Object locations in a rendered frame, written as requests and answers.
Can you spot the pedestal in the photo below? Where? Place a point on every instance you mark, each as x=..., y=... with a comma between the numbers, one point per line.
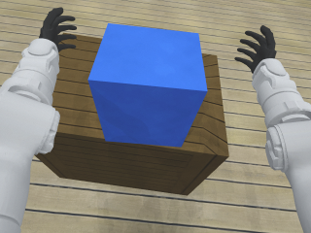
x=81, y=153

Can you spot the robot left upper arm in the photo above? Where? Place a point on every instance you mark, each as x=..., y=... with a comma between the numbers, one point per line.
x=27, y=127

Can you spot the right robot forearm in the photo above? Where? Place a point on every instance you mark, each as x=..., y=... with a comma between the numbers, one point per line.
x=277, y=94

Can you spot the robot right upper arm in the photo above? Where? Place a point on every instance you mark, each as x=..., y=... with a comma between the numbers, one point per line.
x=288, y=149

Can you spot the robot right hand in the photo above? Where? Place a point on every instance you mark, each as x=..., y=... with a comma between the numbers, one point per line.
x=265, y=49

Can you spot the left robot forearm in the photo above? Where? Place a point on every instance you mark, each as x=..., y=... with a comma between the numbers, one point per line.
x=36, y=74

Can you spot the robot left hand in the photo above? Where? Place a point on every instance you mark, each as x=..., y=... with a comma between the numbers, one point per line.
x=51, y=29

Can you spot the carton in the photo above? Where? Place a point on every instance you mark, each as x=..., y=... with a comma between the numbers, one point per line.
x=147, y=84

